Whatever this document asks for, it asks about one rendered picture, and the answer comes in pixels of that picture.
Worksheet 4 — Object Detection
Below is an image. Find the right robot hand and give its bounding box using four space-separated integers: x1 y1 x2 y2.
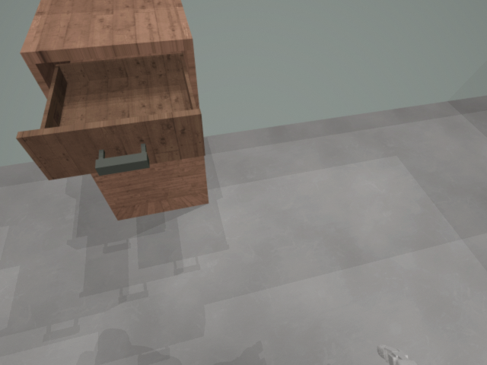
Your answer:
377 344 418 365

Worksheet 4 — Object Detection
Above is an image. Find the handle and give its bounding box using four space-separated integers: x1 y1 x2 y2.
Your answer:
95 143 150 176

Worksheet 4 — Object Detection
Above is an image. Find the cabinet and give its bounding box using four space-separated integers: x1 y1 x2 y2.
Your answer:
20 0 208 221

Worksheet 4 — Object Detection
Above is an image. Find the drawer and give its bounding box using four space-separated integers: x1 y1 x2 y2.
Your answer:
16 53 205 180

